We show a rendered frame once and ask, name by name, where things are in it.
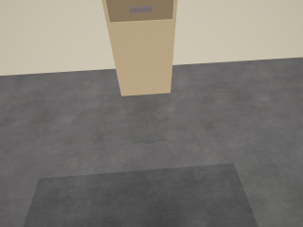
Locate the drawer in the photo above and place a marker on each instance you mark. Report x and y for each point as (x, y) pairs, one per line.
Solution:
(119, 10)

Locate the cabinet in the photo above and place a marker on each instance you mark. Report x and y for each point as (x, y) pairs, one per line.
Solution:
(143, 53)

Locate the handle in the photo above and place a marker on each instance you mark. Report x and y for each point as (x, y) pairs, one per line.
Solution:
(140, 9)

